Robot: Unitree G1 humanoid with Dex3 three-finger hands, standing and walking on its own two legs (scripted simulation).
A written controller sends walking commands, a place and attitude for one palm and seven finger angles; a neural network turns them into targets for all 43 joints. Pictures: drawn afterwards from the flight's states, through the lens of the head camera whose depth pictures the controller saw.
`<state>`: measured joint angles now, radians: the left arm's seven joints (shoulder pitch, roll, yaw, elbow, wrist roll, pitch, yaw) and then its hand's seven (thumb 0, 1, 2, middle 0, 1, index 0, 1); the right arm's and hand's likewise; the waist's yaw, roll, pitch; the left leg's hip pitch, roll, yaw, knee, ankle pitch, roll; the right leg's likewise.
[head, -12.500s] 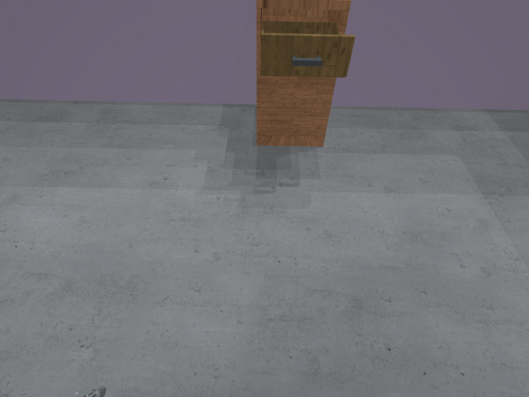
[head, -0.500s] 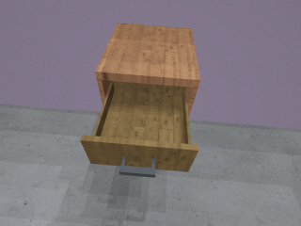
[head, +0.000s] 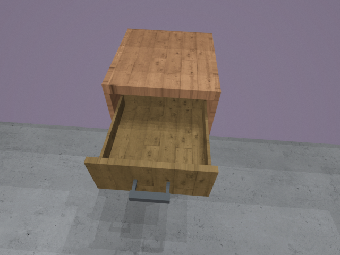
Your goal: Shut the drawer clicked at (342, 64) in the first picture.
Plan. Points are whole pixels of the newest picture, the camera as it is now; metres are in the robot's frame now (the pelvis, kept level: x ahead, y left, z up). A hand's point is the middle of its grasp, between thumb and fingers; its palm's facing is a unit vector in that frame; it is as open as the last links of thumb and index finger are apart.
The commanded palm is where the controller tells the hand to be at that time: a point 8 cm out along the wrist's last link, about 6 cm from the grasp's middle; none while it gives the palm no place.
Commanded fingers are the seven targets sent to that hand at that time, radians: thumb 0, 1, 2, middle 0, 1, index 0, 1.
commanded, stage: look again from close up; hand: left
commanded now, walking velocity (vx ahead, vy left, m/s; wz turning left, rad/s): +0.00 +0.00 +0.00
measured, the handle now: (150, 190) +0.31 +0.08 -0.09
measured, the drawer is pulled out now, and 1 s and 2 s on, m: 0.29 0.29 0.29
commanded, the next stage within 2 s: shuffle to correct the standing spot in 0.34 s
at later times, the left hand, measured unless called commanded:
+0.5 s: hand out of the picture +0.00 +0.13 -0.18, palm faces +0.02 -0.98 -0.18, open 7.4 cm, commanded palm none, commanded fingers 0.00 0.90 0.90 -0.20 -0.30 -0.20 -0.30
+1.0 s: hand out of the picture +0.02 +0.08 -0.17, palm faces +0.03 -0.98 -0.22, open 7.4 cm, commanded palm none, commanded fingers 0.00 0.90 0.90 -0.20 -0.30 -0.20 -0.30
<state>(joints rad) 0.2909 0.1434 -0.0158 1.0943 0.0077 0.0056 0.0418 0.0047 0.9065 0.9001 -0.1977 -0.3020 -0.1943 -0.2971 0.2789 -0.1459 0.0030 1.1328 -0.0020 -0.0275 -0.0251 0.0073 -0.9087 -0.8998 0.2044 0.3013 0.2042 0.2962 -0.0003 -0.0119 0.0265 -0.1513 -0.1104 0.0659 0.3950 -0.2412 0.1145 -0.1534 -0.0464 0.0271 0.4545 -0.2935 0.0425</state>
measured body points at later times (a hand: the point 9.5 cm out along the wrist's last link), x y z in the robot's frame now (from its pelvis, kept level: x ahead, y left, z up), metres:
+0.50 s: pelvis +0.00 -0.04 +0.00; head +0.02 -0.04 +0.45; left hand +0.00 +0.18 -0.16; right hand +0.00 -0.26 -0.16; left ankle -0.02 +0.04 -0.74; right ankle -0.03 -0.15 -0.74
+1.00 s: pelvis +0.01 -0.10 +0.00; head +0.03 -0.11 +0.45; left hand +0.02 +0.13 -0.16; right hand +0.00 -0.34 -0.17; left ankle -0.02 +0.03 -0.73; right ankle -0.03 -0.15 -0.74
